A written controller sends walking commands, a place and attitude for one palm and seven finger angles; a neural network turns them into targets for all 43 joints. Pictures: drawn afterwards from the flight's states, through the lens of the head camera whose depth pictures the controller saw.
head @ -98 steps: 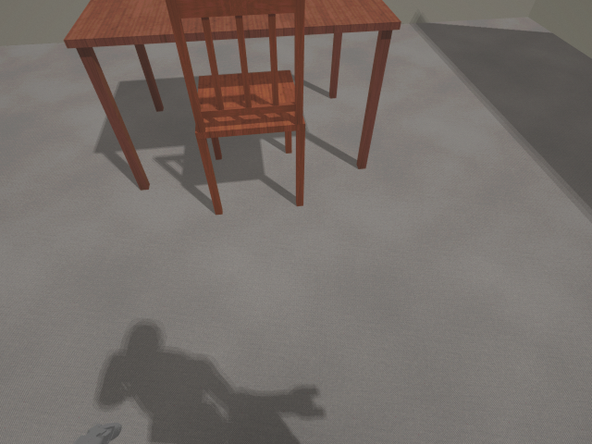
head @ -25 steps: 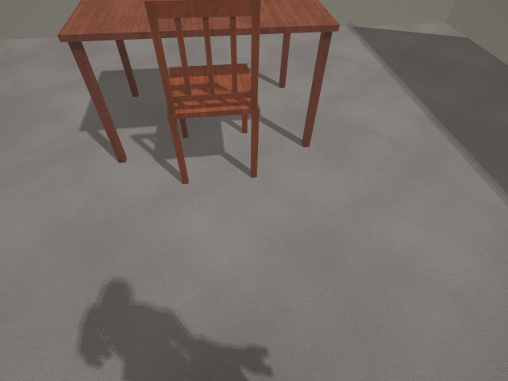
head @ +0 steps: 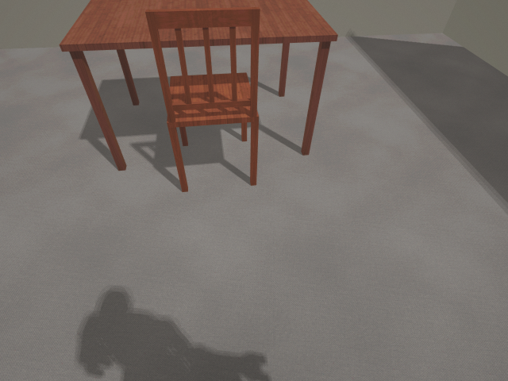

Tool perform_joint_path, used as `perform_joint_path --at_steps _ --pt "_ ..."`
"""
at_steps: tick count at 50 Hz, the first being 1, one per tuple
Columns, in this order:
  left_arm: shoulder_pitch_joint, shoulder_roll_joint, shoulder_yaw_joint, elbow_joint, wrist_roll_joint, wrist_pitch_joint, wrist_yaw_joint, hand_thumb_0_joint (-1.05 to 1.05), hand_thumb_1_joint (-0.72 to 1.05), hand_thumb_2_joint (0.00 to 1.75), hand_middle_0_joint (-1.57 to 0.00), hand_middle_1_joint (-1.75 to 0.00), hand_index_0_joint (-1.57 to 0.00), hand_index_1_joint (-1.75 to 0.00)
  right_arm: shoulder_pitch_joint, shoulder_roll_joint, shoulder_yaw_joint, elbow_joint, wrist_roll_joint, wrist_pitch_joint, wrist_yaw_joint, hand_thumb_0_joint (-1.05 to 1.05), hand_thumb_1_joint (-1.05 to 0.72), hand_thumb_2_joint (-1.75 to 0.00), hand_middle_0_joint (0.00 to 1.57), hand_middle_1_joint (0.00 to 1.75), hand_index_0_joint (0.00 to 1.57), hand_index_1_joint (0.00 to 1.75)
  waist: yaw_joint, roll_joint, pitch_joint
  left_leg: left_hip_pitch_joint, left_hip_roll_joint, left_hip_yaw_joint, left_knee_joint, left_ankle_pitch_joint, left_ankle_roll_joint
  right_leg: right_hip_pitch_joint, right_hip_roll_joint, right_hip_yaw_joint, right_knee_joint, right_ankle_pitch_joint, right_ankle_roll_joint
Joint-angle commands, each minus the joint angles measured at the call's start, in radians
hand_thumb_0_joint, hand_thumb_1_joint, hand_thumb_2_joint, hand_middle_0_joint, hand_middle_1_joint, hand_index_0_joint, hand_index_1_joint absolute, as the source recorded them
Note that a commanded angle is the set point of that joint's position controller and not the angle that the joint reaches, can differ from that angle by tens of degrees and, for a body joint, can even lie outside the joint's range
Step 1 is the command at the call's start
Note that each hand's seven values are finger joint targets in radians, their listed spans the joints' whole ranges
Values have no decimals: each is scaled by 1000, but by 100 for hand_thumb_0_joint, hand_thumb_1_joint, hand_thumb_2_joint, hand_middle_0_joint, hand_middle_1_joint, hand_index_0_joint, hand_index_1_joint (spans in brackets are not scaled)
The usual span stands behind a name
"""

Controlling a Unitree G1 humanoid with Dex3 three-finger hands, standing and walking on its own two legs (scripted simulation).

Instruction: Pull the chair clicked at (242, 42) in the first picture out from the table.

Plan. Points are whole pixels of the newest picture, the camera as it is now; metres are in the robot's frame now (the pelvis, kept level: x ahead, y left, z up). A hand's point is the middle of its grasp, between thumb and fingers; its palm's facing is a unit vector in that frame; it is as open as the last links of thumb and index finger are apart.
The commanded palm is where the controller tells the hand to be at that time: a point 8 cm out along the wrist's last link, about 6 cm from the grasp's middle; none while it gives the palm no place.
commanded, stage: walk to a spot facing it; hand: left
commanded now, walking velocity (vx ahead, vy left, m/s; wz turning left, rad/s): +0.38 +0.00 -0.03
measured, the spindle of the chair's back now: (209, 67) +1.23 +0.26 -0.08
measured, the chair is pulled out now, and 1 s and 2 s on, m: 0.00 0.00 0.00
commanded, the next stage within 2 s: turn to face it in 0.96 s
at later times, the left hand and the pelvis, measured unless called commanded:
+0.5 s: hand (164, 348) +0.22 +0.19 -0.18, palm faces -0.08 -0.98 -0.18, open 7.3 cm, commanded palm none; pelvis +0.15 +0.01 -0.01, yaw -3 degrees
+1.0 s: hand (185, 303) +0.32 +0.18 -0.20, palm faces +0.11 -0.99 -0.12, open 7.3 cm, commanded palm none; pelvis +0.37 +0.01 -0.02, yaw +1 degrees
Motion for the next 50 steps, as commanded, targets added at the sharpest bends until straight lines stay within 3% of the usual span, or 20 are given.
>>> perform_joint_path --at_steps 1,5,8,9,10,11,13,17,23,26,27,28,29,30,32,36,46,48,49,50 --pt "92 117 33 -35 6 -1 -6 0 90 90 -20 -30 -20 -30 57 -80 -22 -48 -10 -6 4 0 -90 -90 20 30 20 30 12 -58 118 -156 47 -44 10 -300 32 -86 -117 181 -131 -397 -63" --pt "182 124 59 -35 0 -23 -2 0 90 90 -20 -30 -20 -30 93 -33 -30 -72 -5 -28 4 0 -90 -90 20 30 20 30 15 -152 98 -219 27 49 211 -184 26 -15 -229 301 -181 -351 -145" --pt "158 86 65 -44 2 -33 1 0 90 90 -20 -30 -20 -30 184 -4 -35 -50 1 -47 2 0 -90 -90 20 30 20 30 -36 -58 107 -56 51 62 91 -151 32 -124 -186 195 -57 -180 -135" --pt "136 48 62 -54 1 -32 -2 0 90 90 -20 -30 -20 -30 275 -16 -41 -20 -1 -55 -1 0 -90 -90 20 30 20 30 -68 55 105 71 96 -34 -9 -108 61 -221 -94 94 101 -140 -93" --pt "93 -13 51 -77 -2 -36 -7 0 90 90 -20 -30 -20 -30 417 -88 -63 31 -12 -66 -8 0 -90 -90 20 30 20 30 -119 307 84 228 274 -302 -131 -23 143 -401 16 -74 435 -143 -37" --pt "-1 -23 44 -123 3 -50 1 0 90 90 -20 -30 -20 -30 512 -84 -64 58 -13 -68 -23 0 -90 -90 20 30 20 30 -142 307 144 297 376 -436 -185 201 207 -586 14 -60 605 -316 -27" --pt "-22 -35 53 -113 4 -57 -7 0 90 90 -20 -30 -20 -30 480 -25 -50 49 -7 -74 -32 0 -90 -90 20 30 20 30 -102 95 169 283 393 -347 -144 390 248 -632 -79 -11 720 -250 -29" --pt "-7 -91 55 -108 4 -36 -32 0 90 90 -20 -30 -20 -30 410 28 -47 37 -3 -96 -40 0 -90 -90 20 30 20 30 -41 131 159 188 281 -134 -213 296 191 -557 -116 -62 631 -100 -9" --pt "-87 -122 53 -134 -1 -35 -38 0 90 90 -20 -30 -20 -30 430 32 -53 72 -6 -93 -39 0 -90 -90 20 30 20 30 -32 130 143 133 240 18 -205 463 153 -323 -54 -164 286 30 -38" --pt "107 -76 72 -79 6 -45 -28 0 90 90 -20 -30 -20 -30 391 4 -61 72 0 -87 -38 0 -90 -90 20 30 20 30 65 102 36 132 230 75 54 723 123 -54 0 -187 194 45 -76" --pt "245 -36 84 -40 11 -54 -21 0 90 90 -20 -30 -20 -30 381 9 -63 64 5 -85 -33 0 -90 -90 20 30 20 30 127 53 -43 41 193 91 240 672 95 149 -1 -168 141 86 -88" --pt "368 56 109 -8 21 -68 -6 0 90 90 -20 -30 -20 -30 400 61 -56 52 15 -86 -19 0 -90 -90 20 30 20 30 168 -89 -126 -188 127 117 544 347 64 369 -208 63 85 -6 -149" --pt "425 146 126 5 9 -70 5 0 90 90 -20 -30 -20 -30 431 123 -49 19 22 -87 -19 0 -90 -90 20 30 20 30 135 -252 -222 -398 3 87 913 -301 37 446 -486 531 -67 -27 -263" --pt "362 144 127 -10 -7 -65 5 0 90 90 -20 -30 -20 -30 340 104 -54 1 24 -80 -14 0 -90 -90 20 30 20 30 138 -183 -183 -439 55 -13 1014 -284 60 332 -486 552 -165 -230 -272" --pt "176 38 96 -54 -1 -64 16 0 90 90 -20 -30 -20 -30 239 112 -63 -30 5 -69 -5 0 -90 -90 20 30 20 30 60 -15 31 -468 141 -34 986 -139 60 31 -425 351 -196 -264 -216" --pt "106 -39 67 -60 11 -81 15 0 90 90 -20 -30 -20 -30 314 151 -61 -15 -10 -21 5 0 -90 -90 20 30 20 30 -43 -85 56 -348 159 22 775 -60 15 -182 -311 44 -238 -80 -145" --pt "215 -2 71 -23 13 -87 11 0 90 90 -20 -30 -20 -30 23 119 -63 -151 -4 -43 41 0 -90 -90 20 30 20 30 9 -69 119 -286 112 115 291 14 25 -29 -306 -44 -199 80 -136" --pt "197 9 76 -21 11 -81 12 0 90 90 -20 -30 -20 -30 111 93 -70 -131 -7 -50 34 0 -90 -90 20 30 20 30 -47 -18 89 -107 76 147 194 21 36 -59 -282 -99 -68 151 -112" --pt "203 -7 71 -24 7 -76 11 0 90 90 -20 -30 -20 -30 227 51 -79 -94 -13 -56 26 0 -90 -90 20 30 20 30 -92 61 23 77 69 127 120 22 49 -108 -222 -157 131 203 -84" --pt "239 -59 65 -42 -2 -72 3 0 90 90 -20 -30 -20 -30 351 -60 -106 -71 -28 -63 13 0 -90 -90 20 30 20 30 -126 292 -65 267 280 -189 -10 -8 132 -291 -97 -224 453 -1 -22"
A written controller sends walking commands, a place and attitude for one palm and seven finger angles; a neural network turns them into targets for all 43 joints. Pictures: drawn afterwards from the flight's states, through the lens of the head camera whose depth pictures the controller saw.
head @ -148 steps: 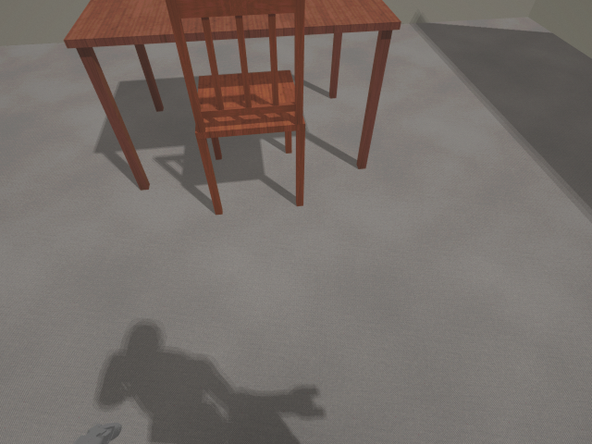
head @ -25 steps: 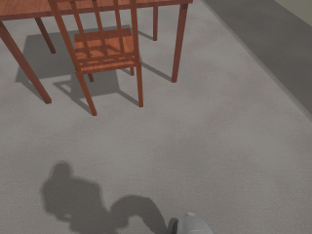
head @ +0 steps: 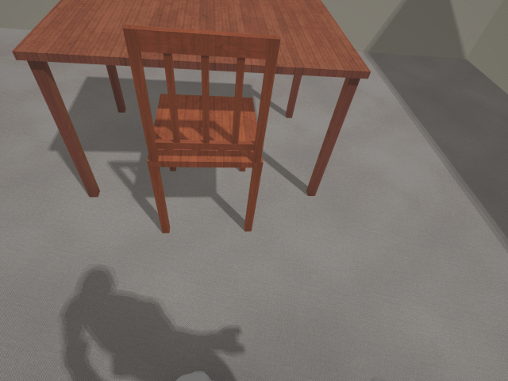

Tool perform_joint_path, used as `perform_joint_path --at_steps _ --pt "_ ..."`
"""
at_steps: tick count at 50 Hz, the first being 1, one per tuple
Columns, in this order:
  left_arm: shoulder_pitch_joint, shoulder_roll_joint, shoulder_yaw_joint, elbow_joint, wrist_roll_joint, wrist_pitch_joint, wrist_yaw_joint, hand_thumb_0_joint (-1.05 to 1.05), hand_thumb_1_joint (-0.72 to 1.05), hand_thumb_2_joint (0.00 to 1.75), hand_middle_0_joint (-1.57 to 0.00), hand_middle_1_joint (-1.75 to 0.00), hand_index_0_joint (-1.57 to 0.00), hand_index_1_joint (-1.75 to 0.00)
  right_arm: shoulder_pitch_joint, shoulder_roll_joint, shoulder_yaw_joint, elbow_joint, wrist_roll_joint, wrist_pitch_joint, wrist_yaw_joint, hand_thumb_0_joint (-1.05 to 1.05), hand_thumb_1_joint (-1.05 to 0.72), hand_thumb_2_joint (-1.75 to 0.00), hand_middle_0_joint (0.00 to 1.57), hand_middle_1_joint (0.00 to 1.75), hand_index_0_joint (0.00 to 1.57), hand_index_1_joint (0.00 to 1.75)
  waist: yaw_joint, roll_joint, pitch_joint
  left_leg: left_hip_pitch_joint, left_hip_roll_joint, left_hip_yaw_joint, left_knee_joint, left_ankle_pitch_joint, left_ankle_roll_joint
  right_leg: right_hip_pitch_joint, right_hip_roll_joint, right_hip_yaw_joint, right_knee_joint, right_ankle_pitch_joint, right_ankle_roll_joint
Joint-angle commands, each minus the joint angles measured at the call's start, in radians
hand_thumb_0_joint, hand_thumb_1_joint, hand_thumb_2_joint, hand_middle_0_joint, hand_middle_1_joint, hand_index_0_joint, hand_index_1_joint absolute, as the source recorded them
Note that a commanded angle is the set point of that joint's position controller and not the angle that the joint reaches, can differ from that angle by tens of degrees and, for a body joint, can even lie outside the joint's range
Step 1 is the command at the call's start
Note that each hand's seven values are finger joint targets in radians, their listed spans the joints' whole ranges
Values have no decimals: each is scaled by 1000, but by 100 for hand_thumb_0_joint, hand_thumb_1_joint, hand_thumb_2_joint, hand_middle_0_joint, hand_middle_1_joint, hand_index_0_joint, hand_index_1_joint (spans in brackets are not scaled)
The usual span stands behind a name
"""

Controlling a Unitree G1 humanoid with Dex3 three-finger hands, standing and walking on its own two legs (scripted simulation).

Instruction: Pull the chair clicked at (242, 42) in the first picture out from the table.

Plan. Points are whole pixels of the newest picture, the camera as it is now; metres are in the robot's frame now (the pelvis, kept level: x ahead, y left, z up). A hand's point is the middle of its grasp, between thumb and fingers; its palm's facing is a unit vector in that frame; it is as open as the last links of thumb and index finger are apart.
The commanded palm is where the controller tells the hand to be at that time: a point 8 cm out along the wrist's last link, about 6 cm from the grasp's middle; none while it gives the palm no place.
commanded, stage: turn to face it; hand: left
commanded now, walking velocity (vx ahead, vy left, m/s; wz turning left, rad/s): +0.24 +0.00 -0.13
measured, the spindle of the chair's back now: (205, 103) +0.87 +0.22 -0.06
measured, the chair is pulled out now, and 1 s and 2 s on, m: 0.00 0.00 0.00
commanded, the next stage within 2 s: take the last steps up to it in 0.42 s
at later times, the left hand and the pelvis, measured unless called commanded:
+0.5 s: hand (147, 365) +0.17 +0.19 -0.16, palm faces +0.11 -0.97 -0.21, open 7.3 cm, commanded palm none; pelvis +0.12 +0.01 +0.01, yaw +5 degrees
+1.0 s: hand out of the picture +0.06 +0.19 -0.17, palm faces +0.26 -0.95 -0.14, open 7.4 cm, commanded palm none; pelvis +0.18 +0.04 +0.01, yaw +9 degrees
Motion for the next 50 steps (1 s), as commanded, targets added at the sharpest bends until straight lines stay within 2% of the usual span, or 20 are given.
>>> perform_joint_path --at_steps 1,2,4,6,8,16,21,25,26,27,28,29,32,35,41,45,46,48,49,50 --pt "-1 61 6 -105 -15 -11 -3 0 90 90 -20 -30 -20 -30 436 -261 -52 66 -9 -12 -30 0 -90 -90 20 30 20 30 -163 379 -125 600 359 -572 -354 51 192 -561 12 75 660 -211 -27" --pt "-45 82 10 -107 -11 -2 5 0 90 90 -20 -30 -20 -30 393 -241 -45 64 -1 -9 -43 0 -90 -90 20 30 20 30 -153 288 -123 530 370 -571 -371 -5 195 -594 -27 172 800 -189 -45" --pt "-65 65 15 -80 -5 2 -3 0 90 90 -20 -30 -20 -30 235 -143 -16 24 5 -18 -49 0 -90 -90 20 30 20 30 -87 117 -6 331 289 -407 -394 68 161 -594 -97 212 815 -16 -31" --pt "1 22 6 -38 -1 21 -5 0 90 90 -20 -30 -20 -30 179 -88 5 28 9 -36 -53 0 -90 -90 20 30 20 30 -31 111 0 238 196 -223 -392 318 120 -483 -114 199 719 68 -3" --pt "47 8 3 -18 -4 38 5 0 90 90 -20 -30 -20 -30 169 -70 8 36 14 -40 -56 0 -90 -90 20 30 20 30 -5 103 -45 218 157 -147 -384 468 119 -402 -108 186 638 88 18" --pt "-67 21 0 -58 -8 70 26 0 90 90 -20 -30 -20 -30 217 -85 3 71 12 -6 -60 0 -90 -90 20 30 20 30 -26 129 -22 292 138 -168 -350 521 147 -407 -86 175 426 96 47" --pt "-156 23 -2 -91 -16 70 34 0 90 90 -20 -30 -20 -30 248 -91 -4 92 3 19 -65 0 -90 -90 20 30 20 30 -56 145 0 293 152 -259 -313 475 164 -334 -54 170 253 3 30" --pt "-89 35 1 -82 -18 55 40 0 90 90 -20 -30 -20 -30 225 -87 -6 90 11 27 -63 0 -90 -90 20 30 20 30 -15 67 -23 233 97 -267 -216 359 103 -141 -46 169 -52 211 14" --pt "-66 64 3 -72 -14 44 45 0 90 90 -20 -30 -20 -30 238 -54 -2 95 17 22 -59 0 -90 -90 20 30 20 30 -15 -15 -48 170 42 -219 -150 246 53 -38 -116 246 -108 359 -6" --pt "-43 116 8 -62 -8 33 49 0 90 90 -20 -30 -20 -30 251 -15 6 84 22 19 -52 0 -90 -90 20 30 20 30 -27 -134 -56 55 -47 -129 -77 -4 7 55 -259 370 -112 530 -61" --pt "-17 152 17 -62 -12 26 44 0 90 90 -20 -30 -20 -30 247 -7 9 77 15 29 -50 0 -90 -90 20 30 20 30 -13 -268 -66 9 -103 -78 48 -290 -21 51 -362 459 -165 525 -157" --pt "-3 150 21 -64 -13 23 41 0 90 90 -20 -30 -20 -30 203 -34 5 67 8 41 -48 0 -90 -90 20 30 20 30 10 -284 -42 -18 -84 -105 195 -375 -17 -4 -381 490 -218 460 -208" --pt "-25 104 23 -79 -7 20 38 0 90 90 -20 -30 -20 -30 173 -16 -10 68 4 40 -30 0 -90 -90 20 30 20 30 -10 -63 42 -120 -46 -123 409 -241 -8 -45 -322 408 -269 194 -205" --pt "-27 84 18 -85 -3 6 29 0 90 90 -20 -30 -20 -30 164 -11 -13 55 -4 41 -18 0 -90 -90 20 30 20 30 -21 -102 61 -110 -21 -104 375 -156 -21 -97 -279 326 -298 124 -169" --pt "25 135 29 -48 3 5 14 0 90 90 -20 -30 -20 -30 66 -16 -6 5 1 28 -6 0 -90 -90 20 30 20 30 5 -123 57 -9 -32 -43 106 -166 -23 -108 -275 305 -302 52 -181" --pt "9 132 27 -27 -9 16 6 0 90 90 -20 -30 -20 -30 149 -33 3 32 2 9 -15 0 -90 -90 20 30 20 30 -46 -100 38 260 -73 27 -149 -48 -21 -214 -202 219 -194 23 -125" --pt "13 106 20 -26 -12 21 3 0 90 90 -20 -30 -20 -30 202 -66 -2 55 2 2 -23 0 -90 -90 20 30 20 30 -69 -17 22 392 -55 0 -198 -67 -18 -298 -168 191 -112 -1 -101" --pt "-36 18 4 -78 -12 23 -9 0 90 90 -20 -30 -20 -30 398 -230 -40 87 -11 1 -40 0 -90 -90 20 30 20 30 -151 324 6 530 291 -485 -428 -299 131 -575 -13 47 347 -159 -29" --pt "-104 50 8 -106 2 24 -3 0 90 90 -20 -30 -20 -30 411 -225 -37 98 -9 1 -45 0 -90 -90 20 30 20 30 -164 316 34 478 319 -527 -472 -328 164 -621 -33 136 515 -191 -44" --pt "-132 57 15 -104 0 23 -8 0 90 90 -20 -30 -20 -30 358 -187 -26 87 -6 -1 -51 0 -90 -90 20 30 20 30 -142 248 84 417 303 -491 -474 -294 177 -652 -68 179 604 -126 -52"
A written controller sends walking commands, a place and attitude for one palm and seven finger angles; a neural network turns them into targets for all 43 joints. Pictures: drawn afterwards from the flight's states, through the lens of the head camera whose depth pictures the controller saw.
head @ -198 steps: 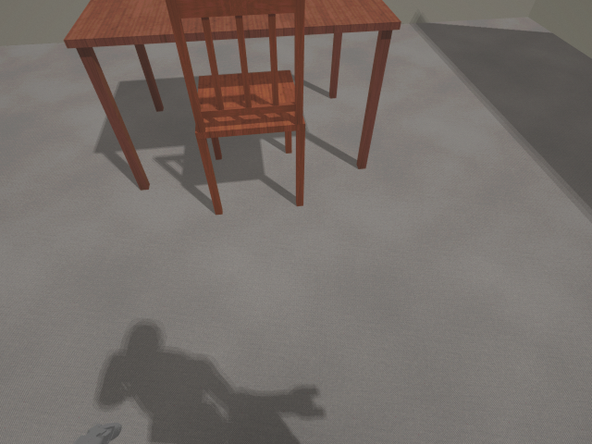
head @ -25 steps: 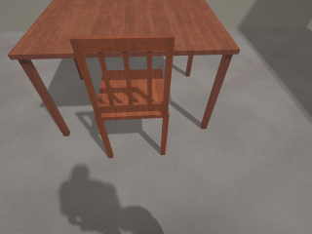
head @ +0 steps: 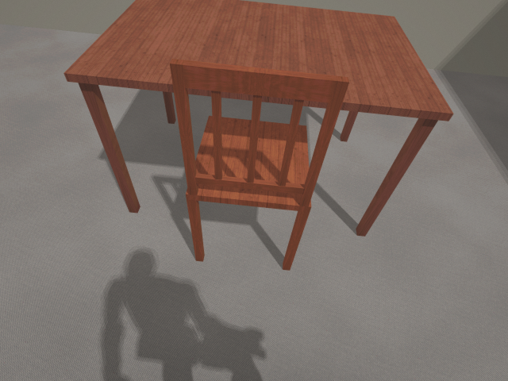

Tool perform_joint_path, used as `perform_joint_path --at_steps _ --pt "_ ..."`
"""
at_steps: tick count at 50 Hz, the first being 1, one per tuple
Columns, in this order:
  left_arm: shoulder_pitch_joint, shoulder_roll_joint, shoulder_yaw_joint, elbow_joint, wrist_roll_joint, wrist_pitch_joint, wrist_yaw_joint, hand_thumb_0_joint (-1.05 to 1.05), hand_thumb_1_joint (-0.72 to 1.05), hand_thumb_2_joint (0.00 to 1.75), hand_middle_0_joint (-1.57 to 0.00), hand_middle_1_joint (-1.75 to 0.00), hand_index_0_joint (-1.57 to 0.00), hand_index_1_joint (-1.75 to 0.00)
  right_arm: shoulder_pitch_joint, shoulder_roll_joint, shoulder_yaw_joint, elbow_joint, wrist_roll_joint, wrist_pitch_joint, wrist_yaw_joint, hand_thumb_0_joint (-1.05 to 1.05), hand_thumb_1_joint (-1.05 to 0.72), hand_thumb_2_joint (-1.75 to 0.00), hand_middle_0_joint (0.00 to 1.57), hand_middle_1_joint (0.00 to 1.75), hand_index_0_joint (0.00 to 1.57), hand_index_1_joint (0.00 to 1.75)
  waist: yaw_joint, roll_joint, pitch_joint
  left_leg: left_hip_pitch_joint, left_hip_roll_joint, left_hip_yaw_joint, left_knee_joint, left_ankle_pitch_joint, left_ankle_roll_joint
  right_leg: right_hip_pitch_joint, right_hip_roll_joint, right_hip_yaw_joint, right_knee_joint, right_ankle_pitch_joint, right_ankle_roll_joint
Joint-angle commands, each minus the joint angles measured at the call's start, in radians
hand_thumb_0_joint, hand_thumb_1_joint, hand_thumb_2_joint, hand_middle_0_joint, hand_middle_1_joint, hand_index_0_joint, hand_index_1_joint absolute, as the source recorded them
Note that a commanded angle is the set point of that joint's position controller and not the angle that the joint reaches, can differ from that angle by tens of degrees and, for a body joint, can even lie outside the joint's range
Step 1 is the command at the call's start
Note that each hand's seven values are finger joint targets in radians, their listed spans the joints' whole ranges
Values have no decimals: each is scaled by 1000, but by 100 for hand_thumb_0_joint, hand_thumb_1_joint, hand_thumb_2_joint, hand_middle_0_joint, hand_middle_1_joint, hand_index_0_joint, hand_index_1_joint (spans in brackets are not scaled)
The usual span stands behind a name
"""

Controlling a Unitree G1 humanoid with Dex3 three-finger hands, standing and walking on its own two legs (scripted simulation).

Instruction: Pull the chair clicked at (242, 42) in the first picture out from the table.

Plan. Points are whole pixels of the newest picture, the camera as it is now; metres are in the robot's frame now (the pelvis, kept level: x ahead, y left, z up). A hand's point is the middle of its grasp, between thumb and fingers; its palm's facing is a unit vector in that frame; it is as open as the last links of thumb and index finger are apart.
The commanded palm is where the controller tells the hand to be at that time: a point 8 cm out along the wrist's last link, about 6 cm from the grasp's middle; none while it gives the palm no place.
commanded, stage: take the last steps up to it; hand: left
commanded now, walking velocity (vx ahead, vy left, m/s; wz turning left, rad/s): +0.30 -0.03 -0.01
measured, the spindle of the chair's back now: (253, 142) +0.70 +0.07 -0.07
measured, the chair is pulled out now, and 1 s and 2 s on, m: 0.00 0.00 0.00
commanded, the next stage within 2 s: come to a stop and stand still in 0.50 s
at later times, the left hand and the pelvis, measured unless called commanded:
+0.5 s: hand (190, 328) +0.24 +0.14 -0.16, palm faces +0.02 -0.98 -0.22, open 7.3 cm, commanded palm none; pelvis +0.15 -0.04 +0.00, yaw +0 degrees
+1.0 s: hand (184, 346) +0.21 +0.15 -0.17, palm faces +0.03 -0.98 -0.21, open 7.4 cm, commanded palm none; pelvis +0.21 -0.03 +0.00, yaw -2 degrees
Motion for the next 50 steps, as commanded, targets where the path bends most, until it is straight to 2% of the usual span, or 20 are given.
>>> perform_joint_path --at_steps 1,3,5,7,14,16,17,18,19,20,22,23,26,31,34,36,38,40,47,50 --pt "-175 68 12 -134 2 -41 -9 0 90 90 -20 -30 -20 -30 222 -139 -19 22 1 -8 -24 0 -90 -90 20 30 20 30 -115 205 103 211 319 -399 -404 -169 175 -489 -40 95 414 9 -29" --pt "-115 46 9 -102 3 -37 -17 0 90 90 -20 -30 -20 -30 160 -102 -7 11 5 -26 -27 0 -90 -90 20 30 20 30 -63 157 72 172 260 -261 -397 43 149 -408 -53 88 382 106 -9" --pt "-89 35 7 -92 1 -27 -15 0 90 90 -20 -30 -20 -30 163 -93 -4 19 9 -34 -29 0 -90 -90 20 30 20 30 -43 162 42 180 225 -184 -389 167 150 -374 -48 74 332 148 4" --pt "-123 36 7 -105 0 -21 -14 0 90 90 -20 -30 -20 -30 183 -84 -7 31 11 -36 -29 0 -90 -90 20 30 20 30 -45 113 58 178 223 -171 -398 199 164 -369 -47 68 266 173 7" --pt "-244 34 17 -169 -2 -24 -14 0 90 90 -20 -30 -20 -30 196 -101 -24 59 -3 -24 -23 0 -90 -90 20 30 20 30 -53 155 104 130 237 -142 -348 156 153 -250 -17 24 -11 193 -9" --pt "-178 48 24 -147 1 -35 -13 0 90 90 -20 -30 -20 -30 191 -100 -23 65 -3 -18 -24 0 -90 -90 20 30 20 30 -20 98 64 96 202 -116 -235 164 121 -82 30 -15 -121 242 -22" --pt "-77 83 32 -117 3 -43 -9 0 90 90 -20 -30 -20 -30 187 -86 -19 68 3 -18 -20 0 -90 -90 20 30 20 30 27 33 15 41 150 -75 -91 171 93 75 38 3 -188 265 -34" --pt "34 153 49 -84 10 -58 -1 0 90 90 -20 -30 -20 -30 207 -48 -12 63 12 -22 -14 0 -90 -90 20 30 20 30 69 -117 -63 -106 60 7 167 61 48 266 -108 193 -241 247 -87" --pt "122 249 64 -70 0 -61 7 0 90 90 -20 -30 -20 -30 234 -10 3 34 20 -23 -9 0 -90 -90 20 30 20 30 66 -303 -143 -275 -51 17 468 -305 20 384 -322 525 -384 334 -186" --pt "94 246 60 -77 -12 -62 12 0 90 90 -20 -30 -20 -30 193 -42 -2 28 21 -14 -11 0 -90 -90 20 30 20 30 68 -234 -159 -290 -26 -94 624 -322 30 307 -345 575 -444 273 -232" --pt "-82 167 44 -124 -13 -56 25 0 90 90 -20 -30 -20 -30 135 -29 -11 23 14 -9 -10 0 -90 -90 20 30 20 30 12 -57 -37 -326 44 -136 694 -164 29 142 -297 430 -464 204 -230" --pt "-133 126 30 -138 -9 -61 28 0 90 90 -20 -30 -20 -30 134 -17 -5 29 8 -4 -6 0 -90 -90 20 30 20 30 -18 -19 -7 -286 62 -136 654 -108 20 50 -253 331 -466 293 -204" --pt "-168 91 11 -135 -2 -71 30 0 90 90 -20 -30 -20 -30 191 13 4 48 5 18 -7 0 -90 -90 20 30 20 30 -70 -41 -20 -184 58 -91 477 -92 -15 -23 -200 158 -457 519 -184" --pt "-143 107 10 -109 -2 -63 29 0 90 90 -20 -30 -20 -30 117 29 17 27 9 13 -5 0 -90 -90 20 30 20 30 -41 -37 -28 -107 25 -51 179 -65 -31 18 -176 149 -438 576 -191" --pt "-175 87 -6 -88 -14 -46 37 0 90 90 -20 -30 -20 -30 136 26 35 54 14 14 -21 0 -90 -90 20 30 20 30 -65 -40 -42 82 9 -71 -84 145 -44 1 -107 92 -345 643 -120" --pt "-137 55 -18 -76 -22 -31 41 0 90 90 -20 -30 -20 -30 131 -50 30 56 13 3 -27 0 -90 -90 20 30 20 30 -42 91 -64 168 114 -159 -162 562 -9 -11 -36 77 -268 458 -39" --pt "-99 44 -24 -65 -19 -8 51 0 90 90 -20 -30 -20 -30 61 -84 28 45 18 11 -38 0 -90 -90 20 30 20 30 -16 216 -13 112 191 -212 -190 664 52 0 1 61 -262 220 0" --pt "-92 75 -21 -58 -20 9 49 0 90 90 -20 -30 -20 -30 18 -93 21 27 25 25 -50 0 -90 -90 20 30 20 30 -12 262 1 80 196 -232 -247 628 82 21 7 61 -201 147 8" --pt "-64 71 -10 -89 -6 34 44 0 90 90 -20 -30 -20 -30 -14 -136 -19 -17 17 46 -55 0 -90 -90 20 30 20 30 -28 145 -115 173 270 -254 -220 633 178 -101 22 102 48 -36 8" --pt "-40 48 -8 -95 -3 30 45 0 90 90 -20 -30 -20 -30 -31 -137 -25 -24 12 52 -46 0 -90 -90 20 30 20 30 -20 127 -134 122 236 -215 -198 499 148 -50 28 90 -42 49 12"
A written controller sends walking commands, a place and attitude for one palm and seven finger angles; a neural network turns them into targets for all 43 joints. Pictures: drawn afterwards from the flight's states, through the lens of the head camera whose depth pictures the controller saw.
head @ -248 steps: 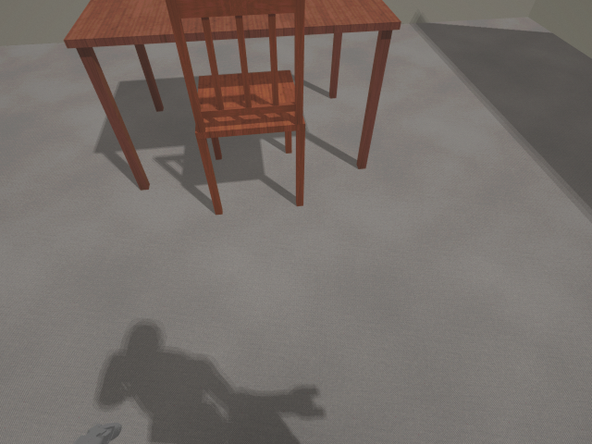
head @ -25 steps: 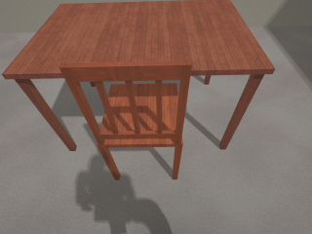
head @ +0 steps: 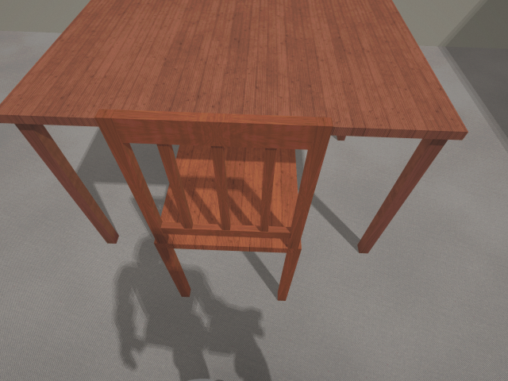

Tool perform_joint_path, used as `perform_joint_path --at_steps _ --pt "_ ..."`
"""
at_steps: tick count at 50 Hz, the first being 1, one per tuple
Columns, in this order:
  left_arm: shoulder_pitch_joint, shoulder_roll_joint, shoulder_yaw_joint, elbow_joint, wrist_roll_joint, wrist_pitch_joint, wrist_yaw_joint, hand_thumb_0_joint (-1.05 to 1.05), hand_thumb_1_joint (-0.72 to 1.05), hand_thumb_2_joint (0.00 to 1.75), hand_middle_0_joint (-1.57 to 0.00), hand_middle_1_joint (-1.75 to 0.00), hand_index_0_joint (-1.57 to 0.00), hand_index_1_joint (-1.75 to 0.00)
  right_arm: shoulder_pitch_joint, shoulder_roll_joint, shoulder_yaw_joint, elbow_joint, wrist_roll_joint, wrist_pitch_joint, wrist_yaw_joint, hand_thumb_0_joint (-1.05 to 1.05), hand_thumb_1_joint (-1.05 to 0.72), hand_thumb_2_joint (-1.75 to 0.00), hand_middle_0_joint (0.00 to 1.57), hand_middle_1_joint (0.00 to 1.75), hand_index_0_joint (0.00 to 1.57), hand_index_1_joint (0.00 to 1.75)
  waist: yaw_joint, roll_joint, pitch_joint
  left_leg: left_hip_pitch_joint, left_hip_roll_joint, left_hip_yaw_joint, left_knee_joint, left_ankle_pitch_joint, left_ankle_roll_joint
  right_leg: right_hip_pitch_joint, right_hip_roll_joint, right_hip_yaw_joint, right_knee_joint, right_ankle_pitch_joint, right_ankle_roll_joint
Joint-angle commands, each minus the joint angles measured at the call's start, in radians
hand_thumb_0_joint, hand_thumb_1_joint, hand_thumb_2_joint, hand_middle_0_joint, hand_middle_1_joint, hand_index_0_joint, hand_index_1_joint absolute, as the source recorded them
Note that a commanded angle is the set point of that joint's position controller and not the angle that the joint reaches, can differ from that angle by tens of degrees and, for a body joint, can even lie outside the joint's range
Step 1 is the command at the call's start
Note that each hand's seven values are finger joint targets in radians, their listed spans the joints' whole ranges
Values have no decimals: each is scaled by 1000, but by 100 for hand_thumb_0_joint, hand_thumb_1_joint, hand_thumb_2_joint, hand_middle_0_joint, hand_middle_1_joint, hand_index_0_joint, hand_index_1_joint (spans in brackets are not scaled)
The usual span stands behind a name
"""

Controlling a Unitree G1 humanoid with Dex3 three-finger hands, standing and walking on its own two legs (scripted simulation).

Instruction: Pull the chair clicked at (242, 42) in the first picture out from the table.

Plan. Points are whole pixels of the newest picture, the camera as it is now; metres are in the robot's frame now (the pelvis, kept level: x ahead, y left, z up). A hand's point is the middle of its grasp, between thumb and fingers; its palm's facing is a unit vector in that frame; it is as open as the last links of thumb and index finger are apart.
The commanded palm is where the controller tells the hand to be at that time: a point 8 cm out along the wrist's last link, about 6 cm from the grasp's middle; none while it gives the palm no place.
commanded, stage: come to a stop and stand still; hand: left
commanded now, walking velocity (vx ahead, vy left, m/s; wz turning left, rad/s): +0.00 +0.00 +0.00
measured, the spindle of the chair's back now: (222, 192) +0.49 +0.12 -0.08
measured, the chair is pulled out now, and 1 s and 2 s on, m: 0.00 0.00 0.00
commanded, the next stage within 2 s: look again from close up in 1.24 s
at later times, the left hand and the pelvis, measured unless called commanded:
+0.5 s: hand out of the picture +0.00 +0.12 -0.17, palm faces +0.05 -0.98 -0.17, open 7.3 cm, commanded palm none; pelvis +0.00 -0.05 +0.01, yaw +1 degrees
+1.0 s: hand out of the picture +0.01 +0.12 -0.17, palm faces +0.07 -0.98 -0.16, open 7.4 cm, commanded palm none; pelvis +0.04 -0.03 +0.01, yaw +1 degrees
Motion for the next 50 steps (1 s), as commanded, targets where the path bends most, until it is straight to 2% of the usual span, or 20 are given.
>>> perform_joint_path --at_steps 1,2,3,4,5,6,7,9,10,12,14,17,21,24,31,33,36,40,43,50 --pt "158 48 13 -20 6 -13 10 0 90 90 -20 -30 -20 -30 76 -187 -51 -31 -2 1 -1 0 -90 -90 20 30 20 30 -7 108 -189 106 264 -201 -57 293 105 60 -19 23 -124 118 4" --pt "161 65 10 -15 8 -21 11 0 90 90 -20 -30 -20 -30 68 -164 -46 -32 4 2 4 0 -90 -90 20 30 20 30 -1 26 -156 48 205 -180 -22 147 60 92 -32 63 -253 221 -2" --pt "124 97 7 -25 13 -28 13 0 90 90 -20 -30 -20 -30 78 -125 -41 -37 10 5 9 0 -90 -90 20 30 20 30 -29 -72 -118 18 126 -129 21 -20 3 53 -121 174 -337 265 -30" --pt "68 132 6 -37 8 -35 11 0 90 90 -20 -30 -20 -30 75 -94 -30 -38 10 14 16 0 -90 -90 20 30 20 30 -50 -191 -81 25 50 -82 53 -132 -35 -16 -191 239 -387 267 -78" --pt "36 138 6 -45 4 -42 12 0 90 90 -20 -30 -20 -30 68 -85 -28 -30 4 23 19 0 -90 -90 20 30 20 30 -46 -220 -48 54 42 -93 89 -177 -40 -83 -221 264 -428 245 -113" --pt "16 126 1 -44 3 -45 13 0 90 90 -20 -30 -20 -30 82 -84 -25 -15 1 22 20 0 -90 -90 20 30 20 30 -57 -168 -41 76 46 -108 98 -158 -40 -88 -210 246 -420 266 -127" --pt "11 124 -2 -36 0 -49 12 0 90 90 -20 -30 -20 -30 107 -75 -17 6 2 19 20 0 -90 -90 20 30 20 30 -66 -104 -50 101 50 -109 66 -95 -38 -67 -191 219 -403 298 -117" --pt "17 115 -6 -19 -8 -55 13 0 90 90 -20 -30 -20 -30 147 -80 -6 37 1 7 17 0 -90 -90 20 30 20 30 -66 -53 -78 132 68 -130 -4 21 -36 -12 -138 161 -359 333 -78" --pt "29 108 -9 -13 -11 -56 12 0 90 90 -20 -30 -20 -30 147 -90 -1 46 1 3 15 0 -90 -90 20 30 20 30 -56 -43 -68 137 78 -143 -29 45 -35 -4 -116 149 -361 308 -60" --pt "37 105 -11 -2 -9 -49 11 0 90 90 -20 -30 -20 -30 139 -101 2 60 1 9 17 0 -90 -90 20 30 20 30 -43 -45 1 116 87 -141 -45 -23 -41 -44 -103 150 -434 103 -41" --pt "35 111 -8 7 -10 -42 8 0 90 90 -20 -30 -20 -30 163 -94 6 75 -3 11 18 0 -90 -90 20 30 20 30 -43 -7 55 108 80 -138 -45 -34 -42 -80 -103 166 -470 -27 -47" --pt "47 104 -4 14 -12 -42 6 0 90 90 -20 -30 -20 -30 204 -85 12 94 -4 9 15 0 -90 -90 20 30 20 30 -37 7 69 89 79 -137 -56 -41 -40 -60 -95 158 -484 -53 -47" --pt "61 87 -5 29 -17 -46 6 0 90 90 -20 -30 -20 -30 247 -77 17 106 -7 1 8 0 -90 -90 20 30 20 30 -38 52 33 85 83 -140 -61 -3 -43 -6 -91 148 -459 27 -52" --pt "76 74 -6 34 -17 -49 6 0 90 90 -20 -30 -20 -30 269 -70 17 109 -5 -4 5 0 -90 -90 20 30 20 30 -35 41 31 81 87 -139 -60 24 -43 19 -86 136 -451 87 -46" --pt "115 46 -10 52 -20 -61 11 0 90 90 -20 -30 -20 -30 299 -64 19 118 0 -23 -4 0 -90 -90 20 30 20 30 -33 40 -67 119 103 -144 -58 142 -37 121 -76 89 -373 372 -40" --pt "121 41 -11 57 -18 -61 14 0 90 90 -20 -30 -20 -30 293 -62 19 120 2 -23 -7 0 -90 -90 20 30 20 30 -34 17 -51 115 104 -138 -53 153 -36 125 -75 81 -359 442 -33" --pt "135 35 -11 60 -17 -63 18 0 90 90 -20 -30 -20 -30 288 -61 17 119 3 -26 -9 0 -90 -90 20 30 20 30 -34 21 -79 143 107 -136 -44 182 -32 138 -75 79 -340 498 -33" --pt "142 32 -11 64 -13 -62 20 0 90 90 -20 -30 -20 -30 270 -58 16 114 4 -26 -11 0 -90 -90 20 30 20 30 -35 30 -58 149 109 -133 -44 195 -27 129 -73 78 -335 510 -30" --pt "141 25 -15 66 -10 -59 19 0 90 90 -20 -30 -20 -30 259 -63 18 116 4 -23 -10 0 -90 -90 20 30 20 30 -35 5 -3 144 108 -142 -60 172 -24 96 -72 73 -346 457 -32" --pt "144 42 -13 64 -10 -62 19 0 90 90 -20 -30 -20 -30 239 -83 19 100 2 -27 -9 0 -90 -90 20 30 20 30 -35 32 -40 177 109 -143 -63 209 -20 124 -77 76 -346 480 -33"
